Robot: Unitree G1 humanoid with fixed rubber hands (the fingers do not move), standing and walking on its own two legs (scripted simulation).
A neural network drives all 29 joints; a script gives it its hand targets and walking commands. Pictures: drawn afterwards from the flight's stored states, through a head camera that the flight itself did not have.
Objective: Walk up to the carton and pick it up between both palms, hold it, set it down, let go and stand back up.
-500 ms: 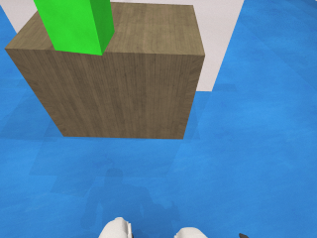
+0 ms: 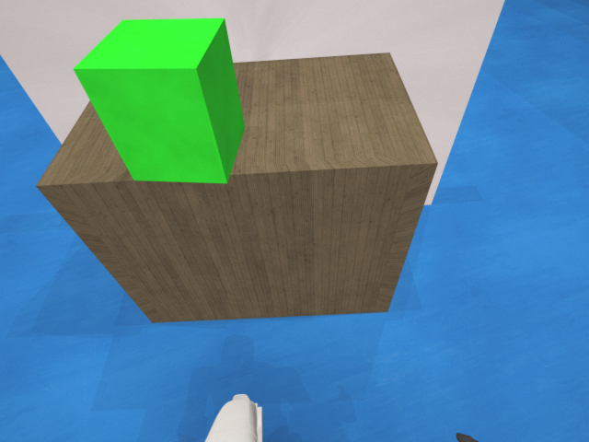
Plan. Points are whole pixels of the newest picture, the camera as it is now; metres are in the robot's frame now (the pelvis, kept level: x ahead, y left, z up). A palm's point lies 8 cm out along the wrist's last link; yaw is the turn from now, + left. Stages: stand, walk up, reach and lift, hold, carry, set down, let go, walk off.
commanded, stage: walk up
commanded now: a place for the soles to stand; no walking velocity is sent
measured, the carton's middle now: (176, 104) +0.71 +0.28 +0.09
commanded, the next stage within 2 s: none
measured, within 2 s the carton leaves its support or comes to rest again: neither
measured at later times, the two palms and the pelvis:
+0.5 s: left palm (76, 390) +0.21 +0.37 -0.10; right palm (385, 422) +0.18 -0.11 -0.15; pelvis +0.13 +0.14 +0.00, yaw -2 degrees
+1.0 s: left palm (34, 317) +0.33 +0.52 -0.11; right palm (289, 346) +0.29 +0.04 -0.13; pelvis +0.23 +0.28 -0.01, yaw -3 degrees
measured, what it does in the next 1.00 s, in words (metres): steps to the left: left foot, then right foot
